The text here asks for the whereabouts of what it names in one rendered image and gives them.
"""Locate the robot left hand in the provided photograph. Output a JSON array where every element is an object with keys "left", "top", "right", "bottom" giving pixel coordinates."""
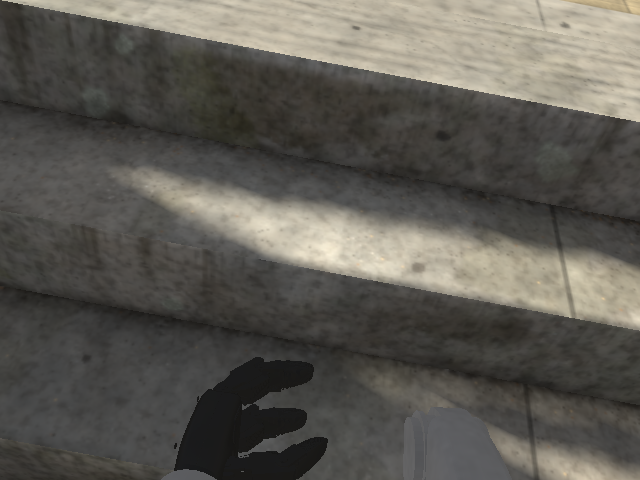
[{"left": 174, "top": 357, "right": 328, "bottom": 480}]

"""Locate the robot right thigh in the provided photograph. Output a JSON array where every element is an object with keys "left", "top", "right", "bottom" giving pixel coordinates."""
[{"left": 403, "top": 407, "right": 512, "bottom": 480}]

